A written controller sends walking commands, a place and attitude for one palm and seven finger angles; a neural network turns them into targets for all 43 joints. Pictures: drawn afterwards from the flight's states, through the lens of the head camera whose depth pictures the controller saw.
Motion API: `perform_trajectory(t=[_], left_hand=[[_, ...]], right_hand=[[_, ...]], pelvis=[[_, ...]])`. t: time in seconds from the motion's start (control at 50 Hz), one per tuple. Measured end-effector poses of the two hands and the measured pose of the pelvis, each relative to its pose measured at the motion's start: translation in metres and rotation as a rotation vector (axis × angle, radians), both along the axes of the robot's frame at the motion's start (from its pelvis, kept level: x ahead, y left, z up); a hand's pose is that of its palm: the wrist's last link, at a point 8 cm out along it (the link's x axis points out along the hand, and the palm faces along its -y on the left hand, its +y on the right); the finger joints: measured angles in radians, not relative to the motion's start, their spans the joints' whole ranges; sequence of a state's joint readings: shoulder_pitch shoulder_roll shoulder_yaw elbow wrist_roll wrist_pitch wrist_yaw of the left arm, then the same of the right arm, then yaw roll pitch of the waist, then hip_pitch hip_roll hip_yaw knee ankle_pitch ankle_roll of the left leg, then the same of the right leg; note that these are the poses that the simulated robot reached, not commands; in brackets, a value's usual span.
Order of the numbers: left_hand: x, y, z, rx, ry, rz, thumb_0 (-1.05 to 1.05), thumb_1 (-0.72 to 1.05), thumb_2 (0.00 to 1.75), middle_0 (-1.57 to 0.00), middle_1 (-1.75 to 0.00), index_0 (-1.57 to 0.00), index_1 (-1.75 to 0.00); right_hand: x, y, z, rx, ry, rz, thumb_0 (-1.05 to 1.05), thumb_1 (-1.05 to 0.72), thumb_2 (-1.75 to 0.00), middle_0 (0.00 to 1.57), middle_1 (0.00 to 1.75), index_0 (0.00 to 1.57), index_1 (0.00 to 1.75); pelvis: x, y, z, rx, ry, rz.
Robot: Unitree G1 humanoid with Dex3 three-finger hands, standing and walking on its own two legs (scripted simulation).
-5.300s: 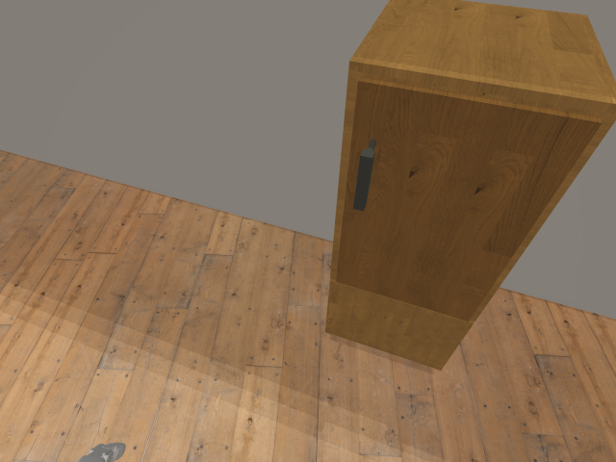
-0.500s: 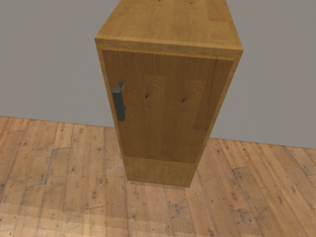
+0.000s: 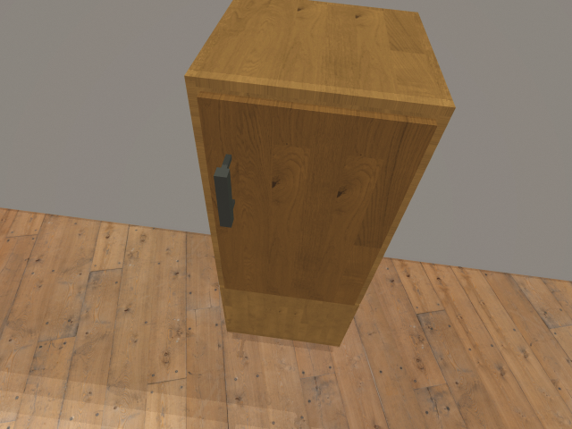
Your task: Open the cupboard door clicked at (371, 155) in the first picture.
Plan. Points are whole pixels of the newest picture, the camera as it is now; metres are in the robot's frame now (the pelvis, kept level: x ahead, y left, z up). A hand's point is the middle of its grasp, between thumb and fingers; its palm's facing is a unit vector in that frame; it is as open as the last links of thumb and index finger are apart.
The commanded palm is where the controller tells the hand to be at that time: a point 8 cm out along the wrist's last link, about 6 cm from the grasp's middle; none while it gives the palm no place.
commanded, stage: look again from close up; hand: left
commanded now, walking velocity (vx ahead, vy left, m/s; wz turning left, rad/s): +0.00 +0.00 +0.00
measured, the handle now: (227, 191) +0.50 +0.15 +0.02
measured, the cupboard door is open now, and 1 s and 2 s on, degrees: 0 0 0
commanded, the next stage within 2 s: raise the hand with hooked fingers in 0.54 s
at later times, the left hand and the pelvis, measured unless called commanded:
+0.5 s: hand out of the picture +0.00 +0.20 -0.17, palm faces -0.02 -0.97 -0.25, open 7.4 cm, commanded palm none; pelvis -0.01 -0.01 +0.01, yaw +0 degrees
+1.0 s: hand (151, 414) +0.15 +0.19 -0.04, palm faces -0.04 -1.00 -0.06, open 8.3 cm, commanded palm +0.12 +0.25 -0.04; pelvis -0.05 -0.04 -0.08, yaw -1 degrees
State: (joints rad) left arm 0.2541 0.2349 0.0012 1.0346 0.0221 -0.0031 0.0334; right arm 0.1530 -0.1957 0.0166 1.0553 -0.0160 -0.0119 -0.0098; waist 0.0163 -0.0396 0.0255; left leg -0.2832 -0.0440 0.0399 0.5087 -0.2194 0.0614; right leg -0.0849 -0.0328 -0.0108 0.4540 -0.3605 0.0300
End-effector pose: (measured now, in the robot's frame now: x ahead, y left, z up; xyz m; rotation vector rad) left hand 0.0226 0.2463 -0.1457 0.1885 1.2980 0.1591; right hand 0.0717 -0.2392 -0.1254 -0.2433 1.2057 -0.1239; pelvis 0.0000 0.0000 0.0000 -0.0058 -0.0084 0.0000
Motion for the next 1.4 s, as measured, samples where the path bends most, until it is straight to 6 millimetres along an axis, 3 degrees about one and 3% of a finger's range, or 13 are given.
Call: perform_trajectory(t=[0.14, 0.36, 0.66, 0.7, 0.8, 0.86, 0.9, 0.96, 1.04, 1.12, 1.26, 1.4], left_hand=[[-0.012, 0.009, 0.004, 0.018, 0.031, -0.001, 0.0, 0.9, 0.89, -0.2, -0.29, -0.2, -0.3], [-0.026, 0.01, 0.007, 0.022, 0.079, -0.006, 0.0, 0.9, 0.89, -0.2, -0.3, -0.2, -0.3], [-0.013, -0.002, 0.009, 0.028, 0.046, -0.028, 0.0, 0.9, 0.89, -0.2, -0.3, -0.2, -0.3], [0.017, 0.001, 0.029, 0.028, -0.161, 0.078, 0.01, 0.9, 0.89, -0.2, -0.3, -0.21, -0.3], [0.107, 0.0, 0.124, 0.053, -0.869, 0.075, 0.01, 0.86, 0.88, -0.21, -0.32, -0.21, -0.33], [0.132, -0.002, 0.145, 0.006, -1.131, -0.023, 0.0, 0.82, 0.86, -0.21, -0.35, -0.21, -0.36], [0.133, -0.006, 0.143, -0.04, -1.234, -0.125, 0.0, 0.78, 0.84, -0.21, -0.37, -0.21, -0.38], [0.119, -0.009, 0.122, -0.123, -1.262, -0.235, 0.0, 0.72, 0.82, -0.21, -0.41, -0.21, -0.42], [0.09, 0.001, 0.095, -0.169, -1.217, -0.169, 0.0, 0.63, 0.78, -0.22, -0.47, -0.23, -0.48], [0.078, 0.012, 0.093, -0.123, -1.248, -0.107, 0.01, 0.53, 0.74, -0.23, -0.53, -0.23, -0.54], [0.114, 0.013, 0.11, -0.172, -1.263, -0.217, 0.01, 0.37, 0.67, -0.24, -0.63, -0.24, -0.64], [0.14, 0.031, 0.126, -0.182, -1.214, -0.199, 0.0, 0.21, 0.6, -0.25, -0.74, -0.25, -0.74]], right_hand=[[0.0, -0.008, 0.003, -0.016, 0.004, 0.005, 0.0, -0.91, -0.9, 0.2, 0.3, 0.2, 0.3], [-0.017, -0.022, 0.004, -0.035, 0.054, -0.007, 0.0, -0.91, -0.9, 0.2, 0.3, 0.2, 0.3], [-0.027, -0.029, 0.002, -0.025, 0.068, -0.024, 0.0, -0.91, -0.9, 0.2, 0.3, 0.2, 0.3], [-0.021, -0.029, 0.007, -0.03, -0.033, -0.026, 0.0, -0.91, -0.9, 0.2, 0.3, 0.2, 0.3], [0.011, -0.028, 0.015, -0.011, -0.342, -0.005, 0.01, -0.91, -0.9, 0.2, 0.3, 0.2, 0.3], [0.031, -0.032, 0.013, 0.004, -0.46, 0.002, 0.01, -0.9, -0.9, 0.2, 0.3, 0.2, 0.3], [0.044, -0.038, 0.01, 0.006, -0.532, 0.015, 0.01, -0.9, -0.9, 0.2, 0.3, 0.2, 0.3], [0.061, -0.048, 0.006, -0.005, -0.627, 0.041, 0.01, -0.9, -0.9, 0.2, 0.3, 0.2, 0.3], [0.073, -0.057, 0.001, -0.049, -0.688, 0.069, 0.01, -0.9, -0.9, 0.2, 0.3, 0.2, 0.3], [0.071, -0.058, -0.008, -0.091, -0.659, 0.099, 0.01, -0.9, -0.9, 0.2, 0.3, 0.2, 0.3], [0.044, -0.044, -0.023, -0.079, -0.553, 0.071, 0.01, -0.9, -0.9, 0.2, 0.3, 0.2, 0.3], [0.012, -0.029, -0.018, -0.047, -0.49, -0.003, 0.01, -0.9, -0.9, 0.2, 0.3, 0.2, 0.3]], pelvis=[[-0.003, 0.001, 0.002, 0.003, -0.001, -0.002], [-0.006, -0.002, 0.004, 0.007, 0.0, -0.005], [-0.007, -0.01, 0.005, 0.004, 0.0, -0.009], [-0.009, -0.012, 0.004, 0.008, 0.001, 0.001], [-0.02, -0.02, -0.009, 0.023, 0.042, 0.022], [-0.032, -0.028, -0.025, 0.009, 0.112, 0.007], [-0.04, -0.034, -0.041, 0.005, 0.159, -0.007], [-0.05, -0.041, -0.064, 0.0, 0.2, -0.014], [-0.055, -0.047, -0.084, -0.013, 0.218, -0.013], [-0.056, -0.048, -0.093, -0.036, 0.216, -0.001], [-0.057, -0.043, -0.088, -0.06, 0.214, 0.002], [-0.053, -0.028, -0.071, -0.052, 0.224, -0.021]])
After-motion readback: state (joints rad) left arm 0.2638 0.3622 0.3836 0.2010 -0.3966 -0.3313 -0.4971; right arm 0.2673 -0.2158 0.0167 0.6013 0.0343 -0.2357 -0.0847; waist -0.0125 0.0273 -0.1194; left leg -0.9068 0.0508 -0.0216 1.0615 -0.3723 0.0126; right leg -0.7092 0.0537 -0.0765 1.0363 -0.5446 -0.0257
